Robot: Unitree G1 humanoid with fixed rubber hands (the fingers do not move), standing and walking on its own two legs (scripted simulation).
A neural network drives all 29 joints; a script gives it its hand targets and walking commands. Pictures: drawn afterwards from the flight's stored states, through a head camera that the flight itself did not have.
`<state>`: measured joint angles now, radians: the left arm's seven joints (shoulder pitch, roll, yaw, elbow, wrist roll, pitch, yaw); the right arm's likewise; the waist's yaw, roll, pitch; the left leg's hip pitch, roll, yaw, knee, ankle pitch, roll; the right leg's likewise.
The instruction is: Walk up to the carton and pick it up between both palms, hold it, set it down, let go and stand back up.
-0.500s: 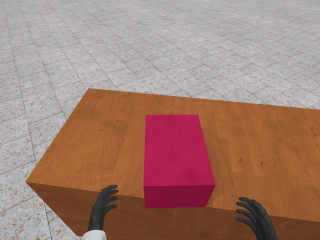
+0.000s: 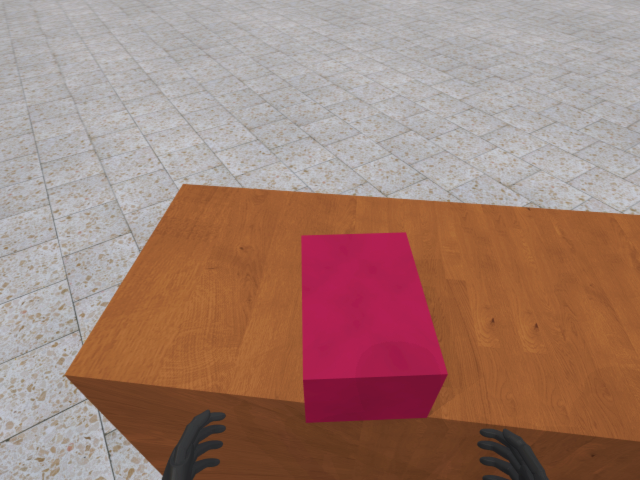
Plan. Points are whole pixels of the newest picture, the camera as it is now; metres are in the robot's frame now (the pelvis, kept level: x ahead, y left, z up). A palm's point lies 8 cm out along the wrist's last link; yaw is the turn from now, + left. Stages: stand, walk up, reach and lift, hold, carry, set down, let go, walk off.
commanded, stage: set down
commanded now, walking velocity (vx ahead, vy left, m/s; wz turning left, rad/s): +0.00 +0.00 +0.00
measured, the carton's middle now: (359, 320) +0.41 -0.02 -0.08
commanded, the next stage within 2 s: let go in 0.48 s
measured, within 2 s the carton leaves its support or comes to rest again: neither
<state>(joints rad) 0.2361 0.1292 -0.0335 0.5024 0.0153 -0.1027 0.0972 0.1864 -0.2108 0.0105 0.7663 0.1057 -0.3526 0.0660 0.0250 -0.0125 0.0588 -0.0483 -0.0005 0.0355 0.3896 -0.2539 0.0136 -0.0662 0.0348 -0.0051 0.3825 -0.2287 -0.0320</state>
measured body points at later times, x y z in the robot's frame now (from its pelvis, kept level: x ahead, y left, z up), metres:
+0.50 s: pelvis -0.01 +0.01 +0.00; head -0.01 +0.02 +0.45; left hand +0.16 +0.23 -0.09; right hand +0.15 -0.22 -0.09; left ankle -0.02 +0.11 -0.74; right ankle -0.01 -0.10 -0.74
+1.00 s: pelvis -0.01 +0.00 +0.00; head -0.01 +0.01 +0.45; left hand +0.16 +0.22 -0.09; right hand +0.15 -0.23 -0.09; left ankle -0.02 +0.11 -0.74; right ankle -0.01 -0.10 -0.74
